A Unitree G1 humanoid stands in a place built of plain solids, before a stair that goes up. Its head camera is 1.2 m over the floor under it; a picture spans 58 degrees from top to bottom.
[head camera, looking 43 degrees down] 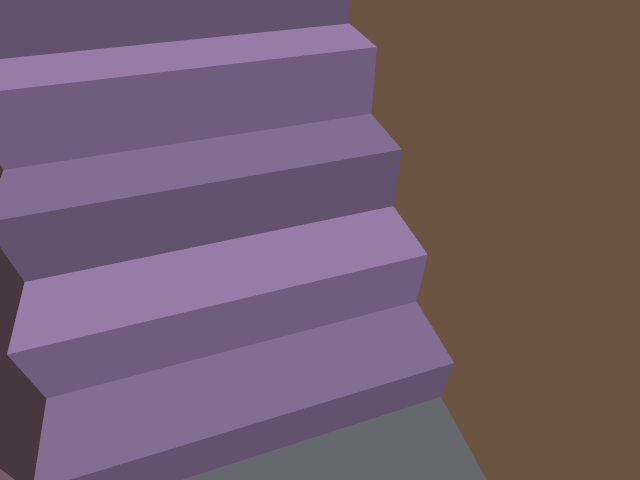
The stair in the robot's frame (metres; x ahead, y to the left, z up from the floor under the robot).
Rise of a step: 0.20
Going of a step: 0.22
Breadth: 1.01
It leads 18 degrees to the left of straight ahead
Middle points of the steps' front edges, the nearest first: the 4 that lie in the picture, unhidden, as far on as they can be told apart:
0.46 0.13 0.18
0.67 0.19 0.38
0.87 0.26 0.58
1.08 0.33 0.78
